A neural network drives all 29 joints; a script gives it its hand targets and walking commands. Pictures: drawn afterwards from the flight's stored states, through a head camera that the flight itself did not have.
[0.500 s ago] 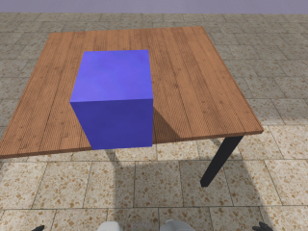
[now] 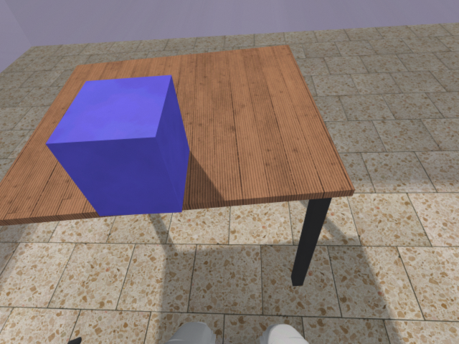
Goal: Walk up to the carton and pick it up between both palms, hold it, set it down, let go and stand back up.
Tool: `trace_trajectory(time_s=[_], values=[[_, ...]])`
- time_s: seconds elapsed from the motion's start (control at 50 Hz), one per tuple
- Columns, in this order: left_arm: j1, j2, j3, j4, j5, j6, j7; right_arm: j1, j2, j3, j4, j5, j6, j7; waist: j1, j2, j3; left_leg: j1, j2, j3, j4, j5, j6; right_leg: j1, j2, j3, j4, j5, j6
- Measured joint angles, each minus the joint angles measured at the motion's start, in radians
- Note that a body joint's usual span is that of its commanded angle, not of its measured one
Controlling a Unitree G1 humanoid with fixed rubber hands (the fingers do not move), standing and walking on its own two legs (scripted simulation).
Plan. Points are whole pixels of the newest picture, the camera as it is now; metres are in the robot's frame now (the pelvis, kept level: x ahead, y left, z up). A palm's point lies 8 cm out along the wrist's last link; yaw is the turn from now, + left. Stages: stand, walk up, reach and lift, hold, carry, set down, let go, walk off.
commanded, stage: walk up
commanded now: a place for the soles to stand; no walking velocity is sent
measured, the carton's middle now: (134, 147) +0.51 +0.20 +0.07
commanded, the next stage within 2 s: none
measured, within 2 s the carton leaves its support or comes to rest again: neither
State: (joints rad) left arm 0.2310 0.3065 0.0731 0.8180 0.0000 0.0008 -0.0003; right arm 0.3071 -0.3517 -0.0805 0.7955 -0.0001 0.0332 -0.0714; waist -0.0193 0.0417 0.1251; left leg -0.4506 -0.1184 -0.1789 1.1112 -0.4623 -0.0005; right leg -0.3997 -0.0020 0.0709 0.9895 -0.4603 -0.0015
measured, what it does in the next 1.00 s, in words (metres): steps to the left: left foot, then right foot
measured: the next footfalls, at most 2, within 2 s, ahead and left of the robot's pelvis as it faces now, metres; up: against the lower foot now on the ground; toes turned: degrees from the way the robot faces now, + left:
left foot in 0.46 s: +0.09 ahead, +0.25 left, +0.00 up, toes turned -5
right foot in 0.86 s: +0.11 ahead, -0.03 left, +0.00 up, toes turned +7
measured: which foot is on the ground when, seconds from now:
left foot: up 0.00-0.44, down 0.46-1.00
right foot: down 0.00-0.48, up 0.50-0.84, down 0.86-1.00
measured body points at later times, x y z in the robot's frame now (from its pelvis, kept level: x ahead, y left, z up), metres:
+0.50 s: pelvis -0.01 +0.09 +0.00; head -0.02 +0.10 +0.45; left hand +0.07 +0.42 -0.10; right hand +0.02 -0.23 -0.10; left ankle +0.03 +0.24 -0.69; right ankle +0.05 -0.10 -0.68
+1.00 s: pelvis +0.03 +0.10 +0.03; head +0.05 +0.09 +0.48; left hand +0.10 +0.43 -0.07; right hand +0.09 -0.21 -0.09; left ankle +0.04 +0.24 -0.68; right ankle +0.07 -0.03 -0.68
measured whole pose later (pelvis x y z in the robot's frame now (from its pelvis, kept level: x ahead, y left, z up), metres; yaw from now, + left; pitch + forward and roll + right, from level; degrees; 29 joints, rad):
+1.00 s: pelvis +0.03 +0.10 +0.03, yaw +4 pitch -2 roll +0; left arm 0.25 0.39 0.07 0.86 0.00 -0.02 0.01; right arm 0.38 -0.39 -0.03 0.80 0.00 -0.03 0.00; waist -0.02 0.02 0.07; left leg -0.36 -0.07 -0.16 0.81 -0.43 0.02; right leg -0.35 0.01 0.06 0.74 -0.35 0.02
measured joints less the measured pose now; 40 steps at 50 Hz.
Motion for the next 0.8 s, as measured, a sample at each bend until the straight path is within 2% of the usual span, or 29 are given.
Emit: trace_trajectory(time_s=[0.06, 0.12, 0.2, 0.34, 0.4, 0.46, 0.5, 0.52, 0.58, 0.68, 0.8], values=[[0.019, -0.014, 0.000, 0.023, 0.000, 0.000, 0.011, -0.012, -0.009, -0.010, 0.000, 0.000, 0.000, 0.018, 0.000, 0.031, -0.012, -0.026, -0.030, -0.001, 0.065, -0.001, 0.015, 0.019, 0.000, 0.000, -0.091, 0.054, 0.009], [0.019, -0.002, 0.000, 0.025, 0.000, -0.009, 0.023, -0.009, -0.018, -0.026, 0.000, 0.000, 0.009, 0.035, -0.001, 0.058, -0.012, -0.041, -0.028, -0.002, 0.077, 0.013, 0.014, 0.029, 0.000, -0.001, -0.181, 0.104, 0.013], [0.019, 0.027, 0.000, 0.025, 0.000, -0.037, 0.031, 0.014, -0.028, -0.043, 0.000, 0.000, 0.017, 0.046, -0.001, 0.083, -0.012, -0.042, -0.006, -0.002, 0.077, 0.050, 0.007, 0.028, 0.000, -0.001, -0.252, 0.167, 0.012], [0.019, 0.038, 0.000, 0.026, 0.000, -0.045, 0.035, 0.049, -0.037, -0.053, 0.000, 0.000, 0.025, 0.070, -0.001, 0.101, -0.020, -0.035, 0.058, -0.003, 0.062, 0.050, 0.010, 0.027, 0.000, -0.002, -0.248, 0.159, 0.012], [0.019, 0.046, 0.000, 0.026, 0.000, -0.045, 0.035, 0.050, -0.037, -0.048, -0.001, 0.000, 0.025, 0.082, -0.002, 0.087, -0.027, -0.015, 0.103, -0.004, -0.016, 0.050, 0.023, 0.026, -0.001, -0.002, -0.228, 0.142, 0.012], [0.019, 0.067, 0.000, 0.026, 0.000, -0.045, 0.035, 0.062, -0.038, -0.047, -0.001, 0.000, 0.021, 0.087, -0.002, 0.054, -0.036, 0.046, 0.146, -0.004, -0.182, 0.042, 0.052, 0.019, -0.015, -0.003, -0.182, 0.109, 0.012], [0.017, 0.092, 0.000, 0.027, 0.000, -0.040, 0.036, 0.080, -0.036, -0.028, 0.000, 0.000, 0.012, 0.087, -0.005, -0.015, -0.036, 0.059, 0.105, 0.020, -0.177, -0.004, -0.010, -0.005, -0.059, 0.013, -0.079, 0.032, 0.005], [0.017, 0.098, 0.000, 0.030, 0.000, -0.030, 0.037, 0.087, -0.036, -0.015, 0.000, 0.000, 0.011, 0.087, -0.005, -0.042, -0.037, 0.060, 0.088, 0.029, -0.161, -0.003, -0.024, -0.029, -0.059, 0.015, 0.010, -0.011, 0.004], [0.017, 0.100, 0.000, 0.030, 0.000, -0.016, 0.037, 0.100, -0.035, 0.016, 0.000, 0.000, 0.011, 0.087, -0.005, -0.091, -0.049, 0.073, 0.065, 0.036, -0.189, 0.025, -0.018, -0.082, -0.014, 0.015, 0.151, -0.022, 0.004], [0.018, 0.103, 0.000, 0.035, 0.000, -0.016, 0.025, 0.100, -0.035, 0.011, 0.000, 0.000, -0.028, 0.087, -0.004, -0.118, -0.045, 0.083, 0.041, 0.036, -0.293, 0.079, 0.020, -0.097, -0.010, 0.017, 0.102, -0.022, 0.004], [0.018, 0.125, 0.000, 0.044, 0.000, -0.010, 0.019, 0.100, -0.035, 0.032, 0.000, 0.000, -0.053, 0.087, -0.004, -0.113, -0.043, 0.083, 0.039, 0.037, -0.318, 0.085, 0.007, -0.046, -0.010, 0.017, -0.062, -0.022, 0.004]])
